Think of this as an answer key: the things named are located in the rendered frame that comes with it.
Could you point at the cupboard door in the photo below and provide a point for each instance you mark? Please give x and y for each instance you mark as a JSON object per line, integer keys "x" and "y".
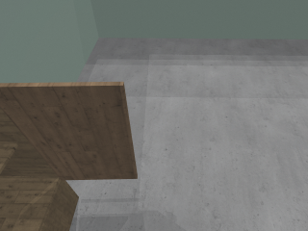
{"x": 80, "y": 129}

